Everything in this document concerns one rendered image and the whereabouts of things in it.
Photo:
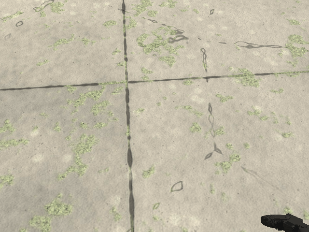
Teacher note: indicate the robot right hand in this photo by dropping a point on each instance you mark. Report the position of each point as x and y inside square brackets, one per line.
[287, 223]

